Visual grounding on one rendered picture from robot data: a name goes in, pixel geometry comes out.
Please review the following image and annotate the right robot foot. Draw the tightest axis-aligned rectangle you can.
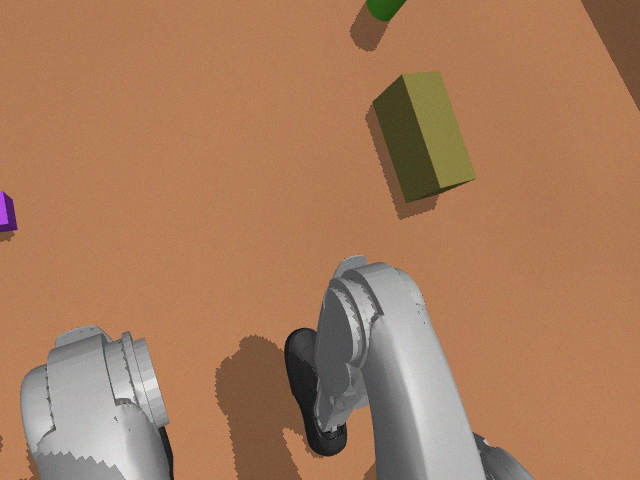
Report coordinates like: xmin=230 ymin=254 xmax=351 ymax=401
xmin=284 ymin=328 xmax=347 ymax=456

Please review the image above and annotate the right robot hand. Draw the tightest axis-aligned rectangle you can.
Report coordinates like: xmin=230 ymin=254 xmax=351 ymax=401
xmin=473 ymin=432 xmax=535 ymax=480

